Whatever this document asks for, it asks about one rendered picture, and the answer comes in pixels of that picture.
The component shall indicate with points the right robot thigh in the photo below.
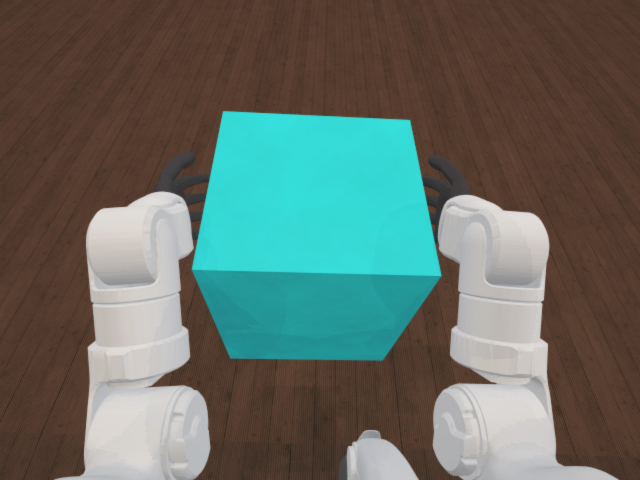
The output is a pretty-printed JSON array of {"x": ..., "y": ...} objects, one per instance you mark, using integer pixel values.
[{"x": 377, "y": 459}]

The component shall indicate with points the robot left hand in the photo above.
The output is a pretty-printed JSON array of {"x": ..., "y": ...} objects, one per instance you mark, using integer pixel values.
[{"x": 169, "y": 183}]

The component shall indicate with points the robot right forearm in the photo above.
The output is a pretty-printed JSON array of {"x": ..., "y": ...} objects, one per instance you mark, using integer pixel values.
[{"x": 502, "y": 257}]

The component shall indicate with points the robot right upper arm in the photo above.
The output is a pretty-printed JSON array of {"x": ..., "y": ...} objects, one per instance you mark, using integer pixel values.
[{"x": 499, "y": 432}]

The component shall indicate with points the robot left upper arm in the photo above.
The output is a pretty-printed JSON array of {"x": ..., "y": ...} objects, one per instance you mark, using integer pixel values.
[{"x": 150, "y": 433}]

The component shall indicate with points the robot right hand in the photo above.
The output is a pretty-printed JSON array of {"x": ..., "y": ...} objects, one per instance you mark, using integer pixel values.
[{"x": 447, "y": 191}]

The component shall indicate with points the carton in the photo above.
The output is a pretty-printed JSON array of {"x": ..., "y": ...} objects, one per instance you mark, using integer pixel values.
[{"x": 315, "y": 241}]

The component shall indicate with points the robot left forearm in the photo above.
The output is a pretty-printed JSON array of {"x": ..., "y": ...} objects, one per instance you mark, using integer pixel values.
[{"x": 133, "y": 258}]

